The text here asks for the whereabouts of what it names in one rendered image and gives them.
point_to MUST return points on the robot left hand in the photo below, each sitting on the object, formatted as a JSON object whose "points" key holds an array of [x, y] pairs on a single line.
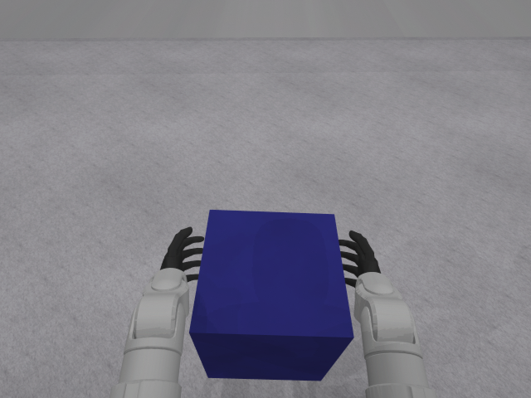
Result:
{"points": [[175, 255]]}

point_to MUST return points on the robot right forearm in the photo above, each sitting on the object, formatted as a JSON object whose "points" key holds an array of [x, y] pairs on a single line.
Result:
{"points": [[391, 345]]}

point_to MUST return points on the robot right hand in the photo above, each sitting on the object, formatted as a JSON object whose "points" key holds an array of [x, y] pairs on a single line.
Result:
{"points": [[364, 259]]}

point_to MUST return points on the carton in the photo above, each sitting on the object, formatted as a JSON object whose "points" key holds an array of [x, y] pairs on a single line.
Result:
{"points": [[271, 300]]}

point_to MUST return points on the robot left forearm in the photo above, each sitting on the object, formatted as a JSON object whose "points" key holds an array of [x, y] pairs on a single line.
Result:
{"points": [[154, 343]]}

